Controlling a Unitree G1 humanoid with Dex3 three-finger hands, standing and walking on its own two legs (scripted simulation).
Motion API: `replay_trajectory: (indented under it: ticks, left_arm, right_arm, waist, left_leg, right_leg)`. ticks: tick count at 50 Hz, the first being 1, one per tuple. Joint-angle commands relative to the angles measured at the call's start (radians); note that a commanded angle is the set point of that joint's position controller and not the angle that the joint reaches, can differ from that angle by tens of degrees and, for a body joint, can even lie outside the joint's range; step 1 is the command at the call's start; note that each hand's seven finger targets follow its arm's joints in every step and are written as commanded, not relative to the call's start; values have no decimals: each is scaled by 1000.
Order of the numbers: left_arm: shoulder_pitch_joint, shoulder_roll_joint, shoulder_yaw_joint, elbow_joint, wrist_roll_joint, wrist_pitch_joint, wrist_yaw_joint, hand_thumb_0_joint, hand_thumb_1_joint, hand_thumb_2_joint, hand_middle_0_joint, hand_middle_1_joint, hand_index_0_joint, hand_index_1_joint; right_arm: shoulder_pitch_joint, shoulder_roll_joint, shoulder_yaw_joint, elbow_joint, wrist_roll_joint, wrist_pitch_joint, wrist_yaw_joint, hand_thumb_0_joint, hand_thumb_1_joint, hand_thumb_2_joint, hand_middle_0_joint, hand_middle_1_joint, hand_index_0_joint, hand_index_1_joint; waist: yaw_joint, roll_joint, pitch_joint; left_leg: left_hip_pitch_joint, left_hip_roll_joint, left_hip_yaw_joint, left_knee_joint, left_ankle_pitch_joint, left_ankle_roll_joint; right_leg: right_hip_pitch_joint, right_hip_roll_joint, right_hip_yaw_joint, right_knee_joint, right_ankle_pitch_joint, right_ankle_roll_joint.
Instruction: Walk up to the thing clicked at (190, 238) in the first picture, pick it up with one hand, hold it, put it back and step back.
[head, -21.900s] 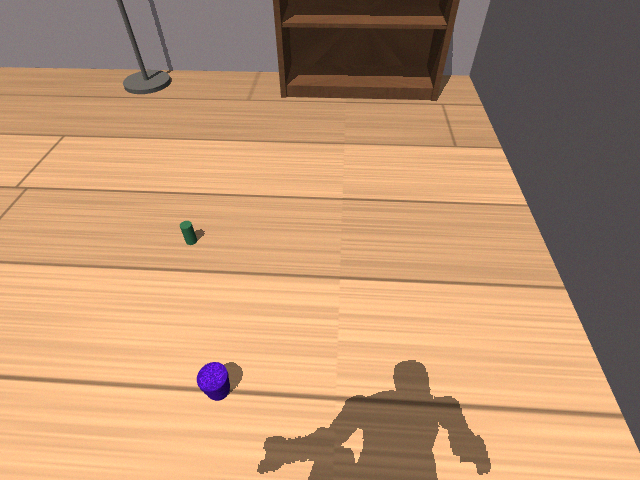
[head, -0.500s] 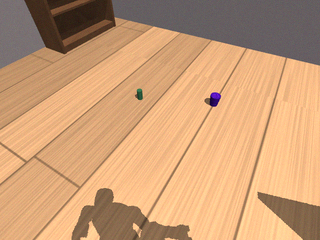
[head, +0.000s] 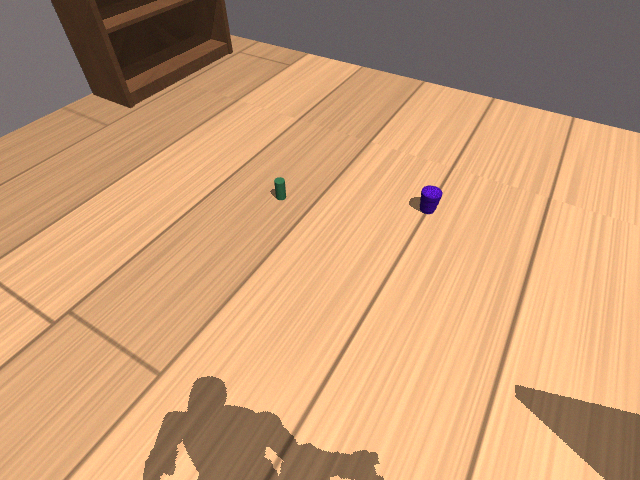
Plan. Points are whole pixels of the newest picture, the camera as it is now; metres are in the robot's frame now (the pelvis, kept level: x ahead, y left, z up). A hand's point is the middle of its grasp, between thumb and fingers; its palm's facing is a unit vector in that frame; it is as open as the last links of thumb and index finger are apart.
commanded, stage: stand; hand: left
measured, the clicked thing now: (280, 189) +1.52 +0.21 -0.73
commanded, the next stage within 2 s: walk up in 0.02 s
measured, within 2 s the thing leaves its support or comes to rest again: neither
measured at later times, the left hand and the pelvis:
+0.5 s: hand out of the picture +0.15 +0.23 -0.14, palm faces -0.01 -0.91 -0.41, open 7.4 cm; pelvis +0.12 -0.05 -0.01, yaw -2 degrees
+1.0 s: hand (187, 317) +0.44 +0.27 -0.15, palm faces -0.11 -0.94 -0.33, open 7.4 cm; pelvis +0.36 -0.01 -0.01, yaw -2 degrees
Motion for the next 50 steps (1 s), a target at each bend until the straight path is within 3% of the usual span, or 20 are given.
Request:
replay_trajectory:
  ticks: [1, 3, 5, 9, 13, 14, 15, 16, 18, 21, 27, 31, 33, 35, 36, 37, 39, 42, 47, 50]
  left_arm:
    - [15, 307, 107, -120, 13, -39, -13, 0, 900, 900, -200, -300, -200, -300]
    - [-94, 269, 107, -156, 25, -38, -37, 0, 900, 900, -200, -300, -200, -300]
    - [-139, 248, 106, -197, 26, -42, -44, 0, 900, 900, -200, -300, -200, -300]
    - [-2, 257, 115, -188, 9, -56, -78, 0, 900, 900, -200, -300, -200, -300]
    - [312, 301, 160, -71, 14, -64, -63, 0, 900, 900, -200, -300, -200, -300]
    - [434, 375, 185, -56, 23, -70, -45, 0, 900, 900, -200, -300, -200, -300]
    - [384, 442, 190, -116, 32, -80, -34, 0, 900, 900, -200, -300, -200, -300]
    - [223, 453, 174, -177, 19, -82, -32, 0, 900, 900, -200, -300, -200, -300]
    - [84, 378, 158, -215, 6, -91, -30, 0, 900, 900, -200, -300, -200, -300]
    - [77, 322, 142, -229, -2, -99, -28, 0, 900, 900, -200, -300, -200, -300]
    - [111, 354, 161, -249, -1, -112, -23, 0, 900, 900, -200, -300, -200, -300]
    - [168, 357, 156, -244, -1, -105, -29, 0, 900, 900, -200, -300, -200, -300]
    - [143, 363, 149, -257, -1, -100, -28, 0, 900, 900, -200, -300, -200, -300]
    - [157, 306, 126, -270, -2, -92, -23, 0, 900, 900, -200, -300, -200, -300]
    - [230, 224, 104, -281, -21, -86, -22, 0, 900, 900, -200, -300, -200, -300]
    - [214, 251, 114, -287, -29, -87, -17, 0, 900, 900, -200, -300, -200, -300]
    - [165, 301, 102, -273, -28, -84, -15, 0, 900, 900, -200, -300, -200, -300]
    - [232, 280, 104, -225, -29, -72, -34, 0, 900, 900, -200, -300, -200, -300]
    - [143, 253, 106, -259, -5, -65, -68, 0, 900, 900, -200, -300, -200, -300]
    - [65, 242, 111, -284, -1, -73, -77, 0, 900, 900, -200, -300, -200, -300]
  right_arm:
    - [36, -315, -106, -124, -23, -46, 11, 0, -900, -900, 200, 300, 200, 300]
    - [91, -336, -133, -109, -31, -49, 25, 0, -900, -900, 200, 300, 200, 300]
    - [124, -356, -151, -138, -35, -61, 28, 0, -900, -900, 200, 300, 200, 300]
    - [2, -348, -149, -210, -39, -69, 38, 0, -900, -900, 200, 300, 200, 300]
    - [-66, -265, -126, -259, -43, -49, 44, 0, -900, -900, 200, 300, 200, 300]
    - [-50, -183, -97, -277, -47, -45, 43, 0, -900, -900, 200, 300, 200, 300]
    - [-51, -175, -87, -308, -24, -39, 44, 0, -900, -900, 200, 300, 200, 300]
    - [-44, -261, -109, -294, -18, -37, 42, 0, -900, -900, 200, 300, 200, 300]
    - [58, -303, -119, -231, -5, -44, 49, 0, -900, -900, 200, 300, 200, 300]
    - [139, -286, -118, -197, -7, -43, 63, 0, -900, -900, 200, 300, 200, 300]
    - [47, -269, -115, -265, -22, -43, 89, 0, -900, -900, 200, 300, 200, 300]
    - [-37, -244, -110, -307, -26, -55, 97, 0, -900, -900, 200, 300, 200, 300]
    - [25, -246, -121, -296, -23, -60, 92, 0, -900, -900, 200, 300, 200, 300]
    - [300, -309, -155, -218, -36, -70, 71, 0, -900, -900, 200, 300, 200, 300]
    - [395, -397, -185, -223, -44, -79, 54, 0, -900, -900, 200, 300, 200, 300]
    - [388, -445, -192, -252, -9, -84, 51, 0, -900, -900, 200, 300, 200, 300]
    - [244, -381, -163, -295, 13, -80, 36, 0, -900, -900, 200, 300, 200, 300]
    - [144, -305, -125, -325, 8, -91, 30, 0, -900, -900, 200, 300, 200, 300]
    - [166, -318, -126, -347, -4, -107, 37, 0, -900, -900, 200, 300, 200, 300]
    - [188, -329, -125, -352, 2, -109, 42, 0, -900, -900, 200, 300, 200, 300]
  waist:
    - [-8, 14, -194]
    - [-61, 121, -12]
    - [-84, 166, 114]
    - [15, 201, 38]
    - [162, 2, -58]
    - [223, -312, -63]
    - [197, -328, -25]
    - [119, -150, 68]
    - [26, -79, 105]
    - [6, -105, 86]
    - [34, -89, 93]
    - [66, -65, 71]
    - [21, -54, 33]
    - [-106, 113, -125]
    - [-132, 332, -196]
    - [-125, 339, -231]
    - [-55, 101, -125]
    - [10, 140, 5]
    - [-16, 145, 48]
    - [-28, 146, 47]
  left_leg:
    - [100, 93, -89, 41, -371, 104]
    - [85, 190, -234, -81, -632, 165]
    - [107, 398, -426, -220, -543, 274]
    - [30, 306, -234, -173, -428, 236]
    - [-424, 107, 22, 249, -500, 129]
    - [-601, -17, 111, 625, -533, 94]
    - [-681, -99, -85, 838, -444, 54]
    - [-632, -19, -211, 853, -308, 51]
    - [-577, 40, -199, 809, -158, 45]
    - [-457, 53, -165, 683, -80, 17]
    - [-494, 79, -102, 439, -3, -4]
    - [-383, 84, 3, 272, 46, 27]
    - [-226, 63, 33, 235, 31, 51]
    - [144, 0, 52, 193, -23, 111]
    - [339, 212, -315, 84, -215, 194]
    - [360, 371, -706, -71, -245, 276]
    - [138, 340, -451, -49, -180, 233]
    - [-96, 254, -195, -98, -67, 196]
    - [-65, 251, -112, -145, -114, 259]
    - [-71, 245, -88, -125, -109, 237]
  right_leg:
    - [-43, -50, 63, 52, -312, -85]
    - [-366, -12, 3, 228, -412, -73]
    - [-581, -37, -29, 459, -306, -47]
    - [-368, -99, -31, 336, -254, -51]
    - [272, 6, -153, 207, -82, -44]
    - [339, -112, 61, 34, -391, -69]
    - [177, -367, 582, -248, -776, -150]
    - [15, -433, 670, -304, -850, -208]
    - [-23, -314, 390, -242, -598, -183]
    - [-94, -258, 164, -223, -367, -202]
    - [-12, -250, 31, -200, -294, -225]
    - [27, -236, -51, -104, -31, -206]
    - [-15, -254, -58, 0, 130, -197]
    - [-123, -141, -164, 457, 315, -144]
    - [-396, -5, -206, 788, 41, -85]
    - [-535, 98, -50, 908, -346, -88]
    - [-504, -11, 78, 951, -223, -96]
    - [-408, -71, 22, 788, -136, -62]
    - [-443, -108, -64, 501, -62, -14]
    - [-392, -102, -94, 353, 23, -33]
